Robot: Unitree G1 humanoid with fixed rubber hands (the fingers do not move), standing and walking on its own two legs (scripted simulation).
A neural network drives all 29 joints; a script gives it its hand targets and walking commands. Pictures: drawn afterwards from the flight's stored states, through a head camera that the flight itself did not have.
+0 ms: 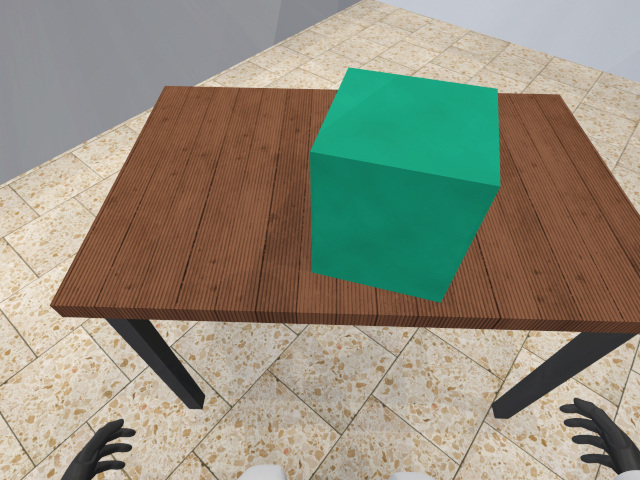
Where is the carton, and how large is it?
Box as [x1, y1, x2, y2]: [310, 67, 499, 302]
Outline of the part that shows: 348,67 310,150 312,272 440,302 499,187 497,89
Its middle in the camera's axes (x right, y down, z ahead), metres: +0.12 -0.07 +0.58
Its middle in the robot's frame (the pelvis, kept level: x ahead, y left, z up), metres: +0.49 -0.07 +0.06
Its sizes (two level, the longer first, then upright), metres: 0.210 0.200 0.250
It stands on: a table, 0.69 m high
